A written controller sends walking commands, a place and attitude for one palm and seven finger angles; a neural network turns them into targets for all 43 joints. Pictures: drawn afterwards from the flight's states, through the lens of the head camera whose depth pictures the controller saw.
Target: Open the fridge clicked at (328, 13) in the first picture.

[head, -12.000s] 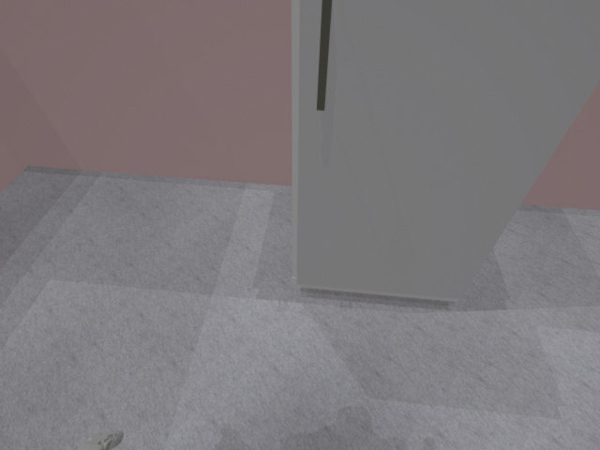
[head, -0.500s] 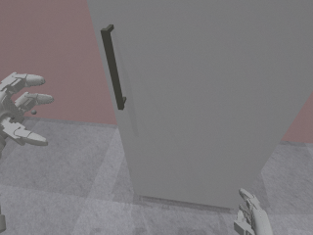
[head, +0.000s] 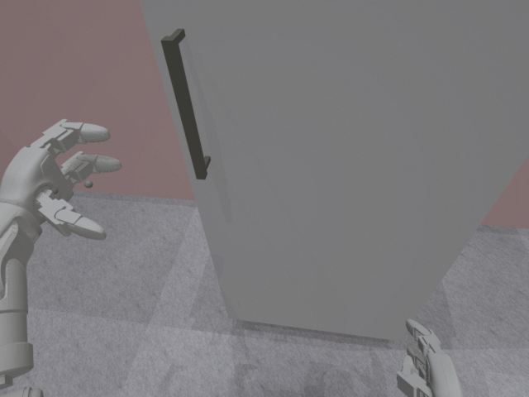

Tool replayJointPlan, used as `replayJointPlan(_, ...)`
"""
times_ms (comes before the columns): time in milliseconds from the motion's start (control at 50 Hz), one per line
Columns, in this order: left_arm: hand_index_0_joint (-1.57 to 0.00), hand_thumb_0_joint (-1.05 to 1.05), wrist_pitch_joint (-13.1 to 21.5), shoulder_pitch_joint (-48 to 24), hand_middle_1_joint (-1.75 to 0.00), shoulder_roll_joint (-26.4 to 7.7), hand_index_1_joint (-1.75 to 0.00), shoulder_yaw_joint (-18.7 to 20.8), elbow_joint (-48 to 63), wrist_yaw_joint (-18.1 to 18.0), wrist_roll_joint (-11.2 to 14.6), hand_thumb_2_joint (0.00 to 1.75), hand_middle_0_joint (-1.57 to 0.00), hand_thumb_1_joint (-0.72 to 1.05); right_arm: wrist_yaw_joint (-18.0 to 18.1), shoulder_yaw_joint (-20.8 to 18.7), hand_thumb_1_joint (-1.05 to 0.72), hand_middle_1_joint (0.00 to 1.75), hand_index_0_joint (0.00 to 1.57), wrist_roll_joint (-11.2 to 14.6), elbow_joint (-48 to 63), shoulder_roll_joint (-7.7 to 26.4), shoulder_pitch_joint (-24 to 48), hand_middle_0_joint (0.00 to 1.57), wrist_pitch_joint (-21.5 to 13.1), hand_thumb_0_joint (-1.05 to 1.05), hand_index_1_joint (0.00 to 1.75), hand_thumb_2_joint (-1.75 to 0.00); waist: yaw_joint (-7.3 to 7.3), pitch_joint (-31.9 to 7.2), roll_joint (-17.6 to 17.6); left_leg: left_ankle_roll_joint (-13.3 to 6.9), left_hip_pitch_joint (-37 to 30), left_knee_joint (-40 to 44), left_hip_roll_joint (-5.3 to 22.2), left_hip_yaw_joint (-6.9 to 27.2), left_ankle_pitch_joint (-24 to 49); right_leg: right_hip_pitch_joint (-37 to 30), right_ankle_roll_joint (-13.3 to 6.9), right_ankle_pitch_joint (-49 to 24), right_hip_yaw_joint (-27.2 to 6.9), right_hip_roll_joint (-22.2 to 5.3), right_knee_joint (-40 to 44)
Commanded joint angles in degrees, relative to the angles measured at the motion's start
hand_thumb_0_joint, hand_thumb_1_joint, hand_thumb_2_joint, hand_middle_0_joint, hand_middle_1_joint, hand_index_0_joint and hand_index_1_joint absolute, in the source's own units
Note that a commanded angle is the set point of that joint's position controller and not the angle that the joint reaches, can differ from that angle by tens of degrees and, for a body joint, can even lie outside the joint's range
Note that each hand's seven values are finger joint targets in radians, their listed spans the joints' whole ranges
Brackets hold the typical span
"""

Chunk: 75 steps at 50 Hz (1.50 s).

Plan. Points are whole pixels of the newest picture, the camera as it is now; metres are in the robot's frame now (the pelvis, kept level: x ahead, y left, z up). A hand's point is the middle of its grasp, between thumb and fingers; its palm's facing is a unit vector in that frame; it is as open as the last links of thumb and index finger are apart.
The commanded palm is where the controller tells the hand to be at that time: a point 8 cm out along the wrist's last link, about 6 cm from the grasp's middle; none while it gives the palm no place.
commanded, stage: move the hooked fingers beside the handle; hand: left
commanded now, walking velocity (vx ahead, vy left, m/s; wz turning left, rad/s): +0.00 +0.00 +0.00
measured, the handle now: (191, 113) +0.49 +0.17 +0.20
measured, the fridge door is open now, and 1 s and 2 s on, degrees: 0 0 0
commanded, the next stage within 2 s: none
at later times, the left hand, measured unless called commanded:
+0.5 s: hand (115, 151) +0.37 +0.25 +0.21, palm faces -0.02 -1.00 -0.04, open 14.0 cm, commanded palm +0.34 +0.30 +0.22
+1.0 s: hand (132, 138) +0.42 +0.24 +0.20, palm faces -0.02 -1.00 -0.03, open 14.0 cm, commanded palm +0.40 +0.30 +0.21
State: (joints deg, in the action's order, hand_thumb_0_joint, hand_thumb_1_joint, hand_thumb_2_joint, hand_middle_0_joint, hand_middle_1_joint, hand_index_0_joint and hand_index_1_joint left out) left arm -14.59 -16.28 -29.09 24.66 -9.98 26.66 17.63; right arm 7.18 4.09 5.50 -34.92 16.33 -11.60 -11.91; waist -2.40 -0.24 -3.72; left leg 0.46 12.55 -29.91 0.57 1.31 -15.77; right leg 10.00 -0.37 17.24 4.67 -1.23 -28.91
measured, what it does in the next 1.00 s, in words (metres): stands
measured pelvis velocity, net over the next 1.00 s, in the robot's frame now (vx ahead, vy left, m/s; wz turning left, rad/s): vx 0.01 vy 0.01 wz -0.03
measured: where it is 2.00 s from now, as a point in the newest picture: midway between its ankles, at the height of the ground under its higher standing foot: outside the picture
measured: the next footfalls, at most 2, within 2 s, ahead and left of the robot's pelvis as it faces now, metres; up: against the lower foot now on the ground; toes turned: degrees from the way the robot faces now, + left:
none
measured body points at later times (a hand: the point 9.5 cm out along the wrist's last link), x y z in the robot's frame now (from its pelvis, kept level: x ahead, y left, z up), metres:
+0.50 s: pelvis +0.00 +0.01 +0.00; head -0.01 -0.01 +0.45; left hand +0.37 +0.30 +0.22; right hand +0.16 -0.24 -0.08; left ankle +0.00 +0.13 -0.74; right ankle -0.02 -0.11 -0.74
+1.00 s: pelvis +0.01 +0.01 +0.00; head +0.02 -0.01 +0.45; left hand +0.41 +0.30 +0.21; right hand +0.13 -0.26 -0.09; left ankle +0.00 +0.13 -0.74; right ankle -0.02 -0.11 -0.74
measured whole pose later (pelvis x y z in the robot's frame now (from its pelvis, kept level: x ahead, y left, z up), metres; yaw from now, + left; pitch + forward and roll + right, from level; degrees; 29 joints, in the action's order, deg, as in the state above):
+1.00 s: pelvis +0.01 +0.01 +0.00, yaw -2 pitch +2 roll +0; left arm -9.6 -36.0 -30.6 22.1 -35.7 22.4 13.0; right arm 6.7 2.3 5.1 -36.2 17.0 -16.4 -6.9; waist 1.5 -1.6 -2.2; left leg 0.0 15.1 -29.3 0.9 -0.3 -16.1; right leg 12.9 0.0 16.6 3.1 -0.9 -27.7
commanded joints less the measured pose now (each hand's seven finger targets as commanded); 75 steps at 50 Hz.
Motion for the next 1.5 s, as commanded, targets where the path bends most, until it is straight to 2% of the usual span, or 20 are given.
replayJointPlan(0, -0.30, 0.00, 7.12, -20.00, -1.20, -21.33, -1.20, 11.26, 10.39, -1.35, 2.29, 0.30, -0.30, -0.50, -0.17, -2.31, -0.90, 0.30, 0.20, -0.26, 9.51, 5.84, 6.46, 0.20, -3.38, 0.00, 0.30, -0.90, -0.21, -17.86, 0.61, -2.61, -9.08, 2.75, -1.34, 0.67, 16.92, -1.85, -0.54, -20.59, -1.16, 0.59, 3.28)
replayJointPlan(60, -0.30, 0.00, 3.54, -17.78, -1.20, -20.39, -1.20, 10.63, 3.00, -2.34, 1.19, 0.30, -0.30, -0.50, -0.62, -2.52, -0.90, 0.30, 0.20, 0.09, 9.30, 6.28, 6.25, 0.20, -2.69, 0.00, 0.30, -0.90, -0.45, -11.18, -1.15, -2.19, -5.42, 3.60, -1.15, 0.20, 14.40, 1.43, -0.47, -18.19, -0.84, 0.21, 3.75)
replayJointPlan(80, -0.30, 0.00, 2.17, -15.96, -1.20, -21.10, -1.20, 10.95, 0.70, -2.38, 0.85, 0.30, -0.30, -0.50, -0.87, -2.76, -0.90, 0.30, 0.20, 0.09, 9.22, 6.63, 5.65, 0.20, -2.07, 0.00, 0.30, -0.90, -0.97, -10.10, 1.41, -2.33, -4.05, 3.62, -1.04, 0.12, 15.16, 0.22, -0.60, -19.08, -0.93, 0.05, 4.01)
replayJointPlan(140, -0.30, 0.00, -0.40, -18.09, -1.20, -19.68, -1.20, 7.72, 0.64, -1.64, -0.19, 0.30, -0.30, -0.50, -1.00, -2.93, -0.90, 0.30, 0.20, 0.56, 10.77, 7.08, 5.83, 0.20, -1.23, 0.00, 0.30, -0.90, 0.12, -9.94, 0.43, -2.36, -3.93, 3.26, -1.08, -0.08, 14.09, 2.16, -0.30, -18.17, -1.16, 0.00, 3.82)
replayJointPlan(180, -0.30, 0.00, 0.80, -23.64, -1.20, -16.06, -1.20, 2.81, 3.38, -1.10, -0.11, 0.30, -0.30, -0.50, -0.82, -3.08, -0.90, 0.30, 0.20, 0.66, 10.75, 6.83, 5.43, 0.20, -1.04, 0.00, 0.30, -0.90, 1.99, -10.35, 1.49, -2.62, -5.79, 2.81, -0.65, 0.07, 13.59, 3.29, -0.38, -17.01, -1.36, 0.12, 4.27)
replayJointPlan(260, -0.30, 0.00, 6.26, -33.58, -1.20, -17.06, -1.20, 2.49, 8.07, -1.12, 0.35, 0.30, -0.30, -0.50, 0.28, -3.16, -0.90, 0.30, 0.20, 0.24, 10.15, 6.71, 4.38, 0.20, -1.74, 0.00, 0.30, -0.90, 3.50, -16.37, -1.26, -2.85, -10.73, 2.47, -0.76, 0.81, 12.71, 4.02, -0.45, -14.60, -1.60, 0.85, 4.27)
replayJointPlan(300, -0.30, 0.00, 8.33, -34.79, -1.20, -19.11, -1.20, 4.51, 8.25, -1.95, 0.23, 0.30, -0.30, -0.50, 0.53, -3.18, -0.90, 0.30, 0.20, -0.07, 9.34, 6.76, 3.70, 0.20, -1.79, 0.00, 0.30, -0.90, 3.03, -18.24, -3.03, -2.74, -11.59, 2.64, -0.67, 0.95, 14.15, 2.56, -0.82, -15.47, -1.82, 0.94, 4.27)
replayJointPlan(320, -0.30, 0.00, 8.79, -36.01, -1.20, -16.83, -1.20, 2.37, 7.85, -2.21, 0.11, 0.30, -0.30, -0.50, 0.60, -2.92, -0.90, 0.30, 0.20, -0.11, 8.99, 6.43, 3.75, 0.20, -2.03, 0.00, 0.30, -0.90, 3.45, -17.49, -3.61, -2.60, -11.85, 2.97, -0.72, 1.26, 14.16, 3.18, -0.92, -15.38, -1.53, 0.88, 4.15)
replayJointPlan(420, -0.30, 0.00, 4.91, -32.99, -1.20, -18.00, -1.20, 3.53, -4.88, -4.61, -1.83, 0.30, -0.30, -0.50, 0.32, -3.00, -0.90, 0.30, 0.20, 0.13, 7.71, 7.14, 2.88, 0.20, -1.04, 0.00, 0.30, -0.90, 2.11, -12.10, -1.24, -2.15, -6.44, 4.53, -0.59, 1.01, 11.88, 3.52, -1.01, -13.61, -1.35, 0.38, 4.75)
replayJointPlan(500, -0.30, 0.00, 3.18, -33.53, -1.20, -17.38, -1.20, 2.10, -6.29, -5.12, -3.07, 0.30, -0.30, -0.50, -0.38, -3.11, -0.90, 0.30, 0.20, 0.20, 9.20, 7.18, 2.80, 0.20, 0.08, 0.00, 0.30, -0.90, 1.75, -14.08, -0.47, -2.22, -6.30, 4.45, -0.39, 0.57, 14.42, 1.93, -1.14, -16.05, -1.44, 0.21, 4.20)
replayJointPlan(580, -0.30, 0.00, 6.11, -37.08, -1.20, -18.13, -1.20, 2.65, -4.88, -5.34, -2.34, 0.30, -0.30, -0.50, -0.50, -3.48, -0.90, 0.30, 0.20, -0.22, 9.04, 7.30, 1.64, 0.20, 0.34, 0.00, 0.30, -0.90, 2.62, -17.18, 3.92, -2.66, -7.72, 3.42, 0.00, 0.53, 16.60, 0.51, -0.95, -18.81, -1.55, 0.46, 4.01)
replayJointPlan(700, -0.30, 0.00, 8.09, -39.97, -1.20, -20.19, -1.20, 4.29, -7.17, -5.11, -3.25, 0.30, -0.30, -0.50, -0.44, -3.75, -0.90, 0.30, 0.20, -0.22, 8.04, 7.46, 0.26, 0.20, 0.90, 0.00, 0.30, -0.90, 2.98, -18.08, 0.46, -2.70, -8.11, 3.01, -0.23, -0.30, 18.56, 0.27, -0.96, -21.58, -2.14, 0.56, 3.66)
replayJointPlan(760, -0.30, 0.00, 6.86, -40.49, -1.20, -17.50, -1.20, 1.07, -10.19, -4.71, -3.81, 0.30, -0.30, -0.50, -0.40, -3.82, -0.90, 0.30, 0.20, -0.03, 7.88, 7.40, -0.11, 0.20, 1.24, 0.00, 0.30, -0.90, 3.46, -15.37, -2.91, -2.50, -7.25, 2.91, -0.45, -0.29, 17.21, 2.54, -1.10, -20.30, -2.04, 0.37, 3.77)
replayJointPlan(780, -0.30, 0.00, 6.55, -40.23, -1.20, -17.46, -1.20, 0.55, -12.48, -4.64, -3.72, 0.30, -0.30, -0.50, -0.35, -4.03, -0.90, 0.30, 0.20, -0.01, 7.31, 7.79, -0.87, 0.20, 1.60, 0.00, 0.30, -0.90, 3.98, -14.22, 0.72, -2.78, -6.44, 2.76, -0.25, -0.37, 16.80, 2.43, -1.02, -20.24, -2.02, 0.38, 4.26)
replayJointPlan(900, -0.30, 0.00, 9.27, -47.01, -1.20, -19.44, -1.20, 1.37, -10.86, -4.15, -3.21, 0.30, -0.30, -0.50, -0.11, -4.37, -0.90, 0.30, 0.20, -0.32, 6.98, 8.12, -2.08, 0.20, 2.14, 0.00, 0.30, -0.90, 4.70, -19.42, 0.34, -2.92, -8.98, 2.18, -0.33, -0.04, 19.05, 1.50, -1.03, -22.20, -2.20, 0.86, 3.73)
replayJointPlan(980, -0.30, 0.00, 10.46, -47.48, -1.20, -19.98, -1.20, 1.48, -16.27, -4.49, -3.32, 0.30, -0.30, -0.50, -0.08, -4.36, -0.90, 0.30, 0.20, -0.41, 5.91, 8.35, -3.11, 0.20, 2.50, 0.00, 0.30, -0.90, 4.75, -17.96, 1.64, -2.95, -7.33, 2.21, -0.35, -0.22, 18.51, 1.64, -1.01, -21.80, -2.22, 0.61, 3.82)
replayJointPlan(1040, -0.30, 0.00, 10.62, -49.58, -1.20, -18.56, -1.20, -0.30, -17.92, -4.76, -4.55, 0.30, -0.30, -0.50, -0.33, -4.46, -0.90, 0.30, 0.20, -0.34, 5.97, 8.15, -3.21, 0.20, 2.69, 0.00, 0.30, -0.90, 4.88, -17.88, -2.59, -2.75, -7.59, 2.14, -0.47, -0.24, 18.54, 3.05, -1.18, -21.54, -2.43, 0.53, 3.46)
replayJointPlan(1240, -0.30, 0.00, 13.48, -53.75, -1.20, -19.90, -1.20, 0.65, -22.48, -5.54, -4.66, 0.30, -0.30, -0.50, -0.51, -4.91, -0.90, 0.30, 0.20, -0.66, 5.32, 8.72, -5.55, 0.20, 3.91, 0.00, 0.30, -0.90, 5.32, -20.34, 2.24, -2.94, -7.12, 1.96, -0.03, -0.08, 19.15, 2.25, -1.00, -22.44, -2.46, 0.97, 3.15)
replayJointPlan(1360, -0.30, 0.00, 13.37, -49.69, -1.20, -20.45, -1.20, 1.32, -24.49, -5.77, -5.50, 0.30, -0.30, -0.50, -0.96, -4.88, -0.90, 0.30, 0.20, -0.61, 5.78, 8.75, -5.80, 0.20, 4.54, 0.00, 0.30, -0.90, 4.25, -18.74, -0.14, -2.80, -5.19, 2.52, -0.12, -0.53, 18.64, 1.80, -1.12, -22.24, -2.56, 0.76, 3.07)
replayJointPlan(1480, -0.30, 0.00, 13.80, -49.50, -1.20, -20.91, -1.20, 1.59, -20.25, -5.35, -4.60, 0.30, -0.30, -0.50, -0.91, -5.05, -0.90, 0.30, 0.20, -0.54, 6.48, 8.81, -5.97, 0.20, 5.11, 0.00, 0.30, -0.90, 4.50, -19.44, 1.47, -2.99, -5.77, 2.55, 0.07, -0.58, 19.47, 0.38, -1.16, -22.83, -2.40, 0.89, 3.38)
